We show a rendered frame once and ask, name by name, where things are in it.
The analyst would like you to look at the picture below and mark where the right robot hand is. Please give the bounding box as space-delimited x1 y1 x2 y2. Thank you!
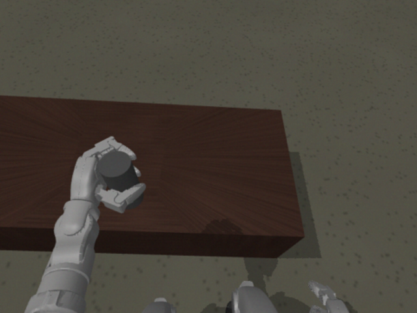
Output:
308 280 349 313

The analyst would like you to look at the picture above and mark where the left robot arm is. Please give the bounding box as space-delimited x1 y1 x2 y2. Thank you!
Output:
24 199 100 313

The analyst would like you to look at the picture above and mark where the can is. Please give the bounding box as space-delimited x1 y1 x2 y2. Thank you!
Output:
98 151 144 209

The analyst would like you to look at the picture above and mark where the left robot hand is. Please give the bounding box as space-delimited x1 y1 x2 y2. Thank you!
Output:
70 136 146 213

